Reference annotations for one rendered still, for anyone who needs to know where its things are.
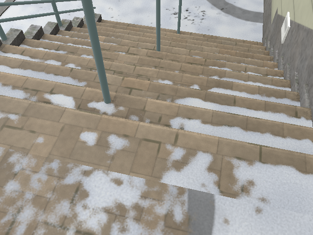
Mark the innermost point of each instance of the stairs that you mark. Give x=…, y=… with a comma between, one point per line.
x=208, y=84

